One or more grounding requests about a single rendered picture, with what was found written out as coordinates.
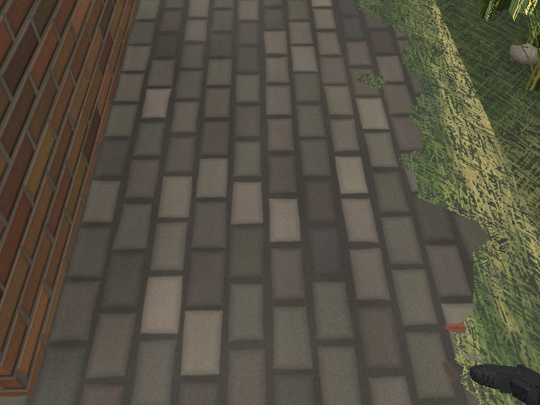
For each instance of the robot right hand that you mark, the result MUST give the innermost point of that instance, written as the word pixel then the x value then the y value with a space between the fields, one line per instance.
pixel 522 382

